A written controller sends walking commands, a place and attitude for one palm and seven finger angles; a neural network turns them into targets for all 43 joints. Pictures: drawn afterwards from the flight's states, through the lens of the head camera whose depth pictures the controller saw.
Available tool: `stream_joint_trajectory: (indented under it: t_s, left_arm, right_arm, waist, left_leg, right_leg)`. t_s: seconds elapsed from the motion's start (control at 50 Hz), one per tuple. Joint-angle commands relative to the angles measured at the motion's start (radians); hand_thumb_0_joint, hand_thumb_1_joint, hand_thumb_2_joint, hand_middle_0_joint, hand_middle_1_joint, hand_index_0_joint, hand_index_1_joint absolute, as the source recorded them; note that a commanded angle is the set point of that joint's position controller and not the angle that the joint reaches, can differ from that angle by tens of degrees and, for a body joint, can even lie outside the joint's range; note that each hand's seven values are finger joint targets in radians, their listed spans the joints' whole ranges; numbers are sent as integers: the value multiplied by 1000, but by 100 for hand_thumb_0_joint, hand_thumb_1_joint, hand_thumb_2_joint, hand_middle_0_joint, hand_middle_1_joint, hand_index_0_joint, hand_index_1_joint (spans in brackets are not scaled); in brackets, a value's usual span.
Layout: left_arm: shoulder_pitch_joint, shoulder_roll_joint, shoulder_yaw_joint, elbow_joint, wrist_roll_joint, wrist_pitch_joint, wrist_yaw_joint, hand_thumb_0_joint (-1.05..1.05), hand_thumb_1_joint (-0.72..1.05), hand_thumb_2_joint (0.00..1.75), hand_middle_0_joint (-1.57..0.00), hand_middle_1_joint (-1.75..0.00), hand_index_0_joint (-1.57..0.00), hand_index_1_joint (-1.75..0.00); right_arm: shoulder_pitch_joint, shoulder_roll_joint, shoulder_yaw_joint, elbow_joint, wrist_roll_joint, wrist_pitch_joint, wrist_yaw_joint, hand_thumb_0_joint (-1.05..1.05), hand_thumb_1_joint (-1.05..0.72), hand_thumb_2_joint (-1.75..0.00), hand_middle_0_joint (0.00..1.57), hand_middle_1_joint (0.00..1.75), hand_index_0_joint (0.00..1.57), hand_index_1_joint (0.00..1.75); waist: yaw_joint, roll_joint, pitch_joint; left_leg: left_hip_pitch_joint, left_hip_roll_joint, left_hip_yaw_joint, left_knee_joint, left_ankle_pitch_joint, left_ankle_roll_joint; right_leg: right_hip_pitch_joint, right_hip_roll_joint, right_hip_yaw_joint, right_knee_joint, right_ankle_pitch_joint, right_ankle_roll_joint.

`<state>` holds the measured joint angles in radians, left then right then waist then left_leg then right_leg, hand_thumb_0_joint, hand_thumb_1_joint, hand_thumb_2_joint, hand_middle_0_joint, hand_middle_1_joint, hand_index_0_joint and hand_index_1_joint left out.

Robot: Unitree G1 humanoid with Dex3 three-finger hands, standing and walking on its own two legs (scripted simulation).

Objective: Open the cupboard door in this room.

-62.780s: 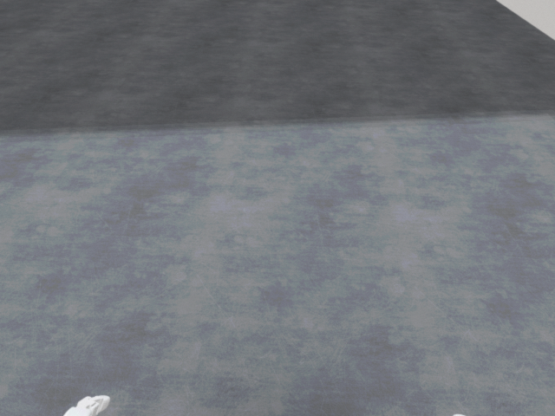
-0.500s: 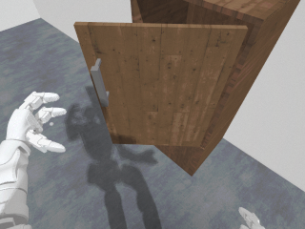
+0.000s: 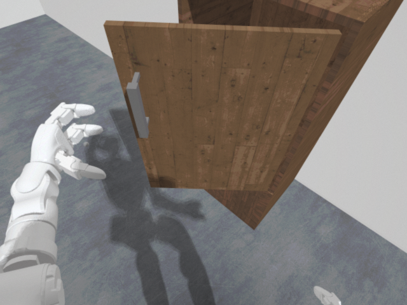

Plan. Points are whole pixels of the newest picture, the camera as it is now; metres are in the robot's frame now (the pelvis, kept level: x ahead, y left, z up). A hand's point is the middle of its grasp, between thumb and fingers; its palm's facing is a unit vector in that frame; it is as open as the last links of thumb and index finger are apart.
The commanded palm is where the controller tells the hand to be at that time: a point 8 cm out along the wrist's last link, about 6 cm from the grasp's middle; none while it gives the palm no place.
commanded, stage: move the hooked fingers beside the handle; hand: left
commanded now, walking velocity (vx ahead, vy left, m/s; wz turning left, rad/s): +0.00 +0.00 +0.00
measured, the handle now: (140, 106) +0.52 +0.16 +0.09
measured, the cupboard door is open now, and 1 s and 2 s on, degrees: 41 41 41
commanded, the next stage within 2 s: slide the fingers in behind the handle in 1.36 s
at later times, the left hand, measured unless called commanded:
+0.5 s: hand (101, 121) +0.46 +0.23 +0.09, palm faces +0.00 -1.00 +0.00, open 14.0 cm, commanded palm +0.44 +0.27 +0.09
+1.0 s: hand (102, 123) +0.46 +0.23 +0.09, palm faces +0.01 -1.00 +0.00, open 14.0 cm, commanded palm +0.43 +0.27 +0.09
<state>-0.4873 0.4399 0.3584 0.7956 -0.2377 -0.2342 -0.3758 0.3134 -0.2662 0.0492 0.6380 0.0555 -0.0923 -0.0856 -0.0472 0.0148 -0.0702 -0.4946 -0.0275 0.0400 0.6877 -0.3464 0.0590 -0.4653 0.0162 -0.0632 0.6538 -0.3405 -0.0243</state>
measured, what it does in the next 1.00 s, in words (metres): stands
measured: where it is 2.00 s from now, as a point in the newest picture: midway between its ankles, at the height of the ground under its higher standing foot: outside the picture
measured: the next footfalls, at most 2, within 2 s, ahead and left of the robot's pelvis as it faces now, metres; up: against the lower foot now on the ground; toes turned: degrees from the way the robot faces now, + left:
none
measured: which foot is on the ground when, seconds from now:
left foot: down 0.00-1.00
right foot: down 0.00-1.00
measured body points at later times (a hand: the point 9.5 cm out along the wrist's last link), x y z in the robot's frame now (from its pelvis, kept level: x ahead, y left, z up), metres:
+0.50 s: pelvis +0.00 +0.00 -0.01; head +0.08 +0.01 +0.44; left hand +0.45 +0.28 +0.10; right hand +0.03 -0.28 -0.12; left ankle +0.00 +0.08 -0.72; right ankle -0.01 -0.11 -0.72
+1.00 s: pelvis +0.01 -0.01 -0.01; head +0.08 +0.01 +0.44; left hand +0.45 +0.28 +0.09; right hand +0.05 -0.27 -0.12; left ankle +0.00 +0.08 -0.72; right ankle -0.01 -0.11 -0.72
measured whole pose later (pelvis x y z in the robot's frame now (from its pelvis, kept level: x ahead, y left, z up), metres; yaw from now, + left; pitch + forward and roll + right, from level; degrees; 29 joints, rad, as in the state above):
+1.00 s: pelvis +0.01 -0.01 -0.01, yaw -1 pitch +14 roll -2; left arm -0.68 0.51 0.40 1.03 -0.20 -0.31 -0.38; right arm 0.37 -0.27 0.04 0.62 0.05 0.04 -0.06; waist -0.10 0.01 -0.10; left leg -0.62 0.00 0.04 0.77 -0.39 0.05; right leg -0.58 0.04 -0.06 0.71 -0.37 -0.03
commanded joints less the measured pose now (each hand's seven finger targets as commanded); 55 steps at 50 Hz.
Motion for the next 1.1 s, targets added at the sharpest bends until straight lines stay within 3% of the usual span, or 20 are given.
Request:
stream_joint_trajectory:
  t_s: [0.0,0.02,0.06,0.12,0.2,0.24,0.36,0.38,0.54,0.6,0.66,0.74,0.78,0.82,0.86,0.92,0.98,1.02,1.04,1.08]
  left_arm:
    - [-459,264,36,-149,-12,-84,0,0,-50,30,-30,-120,-30,-120]
    - [-447,281,60,-125,-12,-85,1,0,-50,30,-30,-120,-30,-120]
    - [-504,253,20,-126,-6,-93,-1,0,-50,30,-30,-120,-30,-120]
    - [-525,279,44,-62,-5,-98,10,0,-50,30,-30,-120,-30,-120]
    - [-599,346,73,-1,14,-118,14,0,-50,30,-30,-120,-30,-120]
    - [-635,330,55,-1,20,-133,11,0,-50,30,-30,-120,-30,-120]
    - [-646,376,91,60,22,-147,-2,0,-50,30,-30,-120,-30,-120]
    - [-645,364,81,57,26,-145,-5,0,-50,30,-30,-120,-30,-120]
    - [-669,363,84,78,33,-130,15,0,-50,30,-30,-120,-30,-120]
    - [-607,405,126,70,41,-135,24,0,-50,30,-30,-120,-30,-120]
    - [-621,368,99,28,39,-143,21,0,-50,30,-30,-120,-30,-120]
    - [-604,402,134,19,32,-146,18,0,-50,30,-30,-120,-30,-120]
    - [-618,356,90,21,32,-140,10,0,-50,30,-30,-120,-30,-120]
    - [-604,405,128,44,34,-137,10,0,-50,30,-30,-120,-30,-120]
    - [-621,349,84,14,29,-138,4,0,-50,30,-30,-120,-30,-120]
    - [-614,340,76,-3,21,-137,3,0,-50,30,-30,-120,-30,-120]
    - [-600,341,83,48,14,-120,0,0,-50,30,-30,-120,-30,-120]
    - [-624,364,85,51,27,-121,3,0,-50,30,-30,-120,-30,-120]
    - [-648,335,55,32,29,-124,4,0,-50,30,-30,-120,-30,-120]
    - [-657,333,59,5,26,-138,10,0,-50,30,-30,-120,-30,-120]
  right_arm:
    - [45,-175,-69,-88,-2,-19,-11,0,-90,-90,20,30,20,30]
    - [52,-177,-71,-90,-3,-15,-10,0,-90,-90,20,30,20,30]
    - [54,-174,-69,-88,-2,-8,-7,0,-90,-90,20,30,20,30]
    - [78,-184,-72,-76,-7,6,-3,0,-90,-90,20,30,20,30]
    - [94,-189,-70,-68,-10,26,-4,0,-90,-90,20,30,20,30]
    - [100,-187,-71,-69,-12,29,-1,0,-90,-90,20,30,20,30]
    - [140,-196,-77,-58,-16,54,5,0,-90,-90,20,30,20,30]
    - [145,-194,-76,-63,-17,58,7,0,-90,-90,20,30,20,30]
    - [179,-194,-83,-59,-21,94,19,0,-90,-90,20,30,20,30]
    - [182,-192,-84,-75,-24,104,22,0,-90,-90,20,30,20,30]
    - [174,-184,-84,-87,-21,108,26,0,-90,-90,20,30,20,30]
    - [173,-186,-85,-91,-18,113,21,0,-90,-90,20,30,20,30]
    - [162,-179,-80,-93,-15,111,21,0,-90,-90,20,30,20,30]
    - [169,-186,-82,-88,-13,115,17,0,-90,-90,20,30,20,30]
    - [155,-177,-80,-94,-12,110,18,0,-90,-90,20,30,20,30]
    - [152,-179,-79,-93,-11,110,20,0,-90,-90,20,30,20,30]
    - [148,-182,-79,-93,-9,111,17,0,-90,-90,20,30,20,30]
    - [146,-182,-74,-93,-9,112,15,0,-90,-90,20,30,20,30]
    - [142,-179,-75,-95,-8,110,16,0,-90,-90,20,30,20,30]
    - [141,-181,-76,-96,-10,106,18,0,-90,-90,20,30,20,30]
  waist:
    - [-25,50,-289]
    - [-15,52,-304]
    - [-26,100,-311]
    - [-32,33,-311]
    - [-40,45,-307]
    - [-49,90,-337]
    - [-49,89,-387]
    - [-48,118,-402]
    - [-64,80,-391]
    - [-38,95,-408]
    - [-47,107,-422]
    - [-42,84,-429]
    - [-57,96,-400]
    - [-51,65,-389]
    - [-54,111,-394]
    - [-57,109,-402]
    - [-58,36,-360]
    - [-55,90,-352]
    - [-68,84,-356]
    - [-60,97,-389]
  left_leg:
    - [241,49,-109,-61,330,-41]
    - [239,47,-110,-58,345,-42]
    - [261,49,-119,-54,354,-50]
    - [226,50,-118,-48,343,-45]
    - [172,45,-103,-36,303,-34]
    - [200,45,-106,-27,316,-37]
    - [199,50,-106,0,388,-39]
    - [208,49,-105,5,411,-40]
    - [191,55,-100,24,455,-34]
    - [168,52,-89,26,468,-31]
    - [187,54,-84,30,468,-29]
    - [171,52,-78,29,453,-24]
    - [165,51,-75,27,426,-21]
    - [145,51,-75,27,415,-18]
    - [168,49,-75,26,412,-21]
    - [191,52,-81,30,435,-24]
    - [128,47,-74,26,373,-16]
    - [128,45,-75,26,371,-19]
    - [142,46,-78,26,365,-19]
    - [172,48,-90,28,373,-25]
  right_leg:
    - [-4,-6,36,-53,251,-9]
    - [4,-4,37,-47,264,-10]
    - [-28,-5,33,-41,251,-11]
    - [-23,-1,32,-37,254,-7]
    - [-12,-4,45,-30,254,-7]
    - [-38,-1,46,-23,254,-6]
    - [-33,7,44,-4,303,-4]
    - [-38,7,46,0,312,-5]
    - [-56,17,42,6,346,2]
    - [-17,15,46,15,371,-3]
    - [-22,19,49,15,380,2]
    - [7,19,55,13,394,4]
    - [-10,19,54,7,380,5]
    - [0,20,57,7,381,3]
    - [-14,17,56,5,372,2]
    - [-22,19,53,7,374,0]
    - [-9,16,54,1,362,5]
    - [-17,13,57,6,354,0]
    - [-33,14,55,5,342,2]
    - [-38,15,52,9,326,-2]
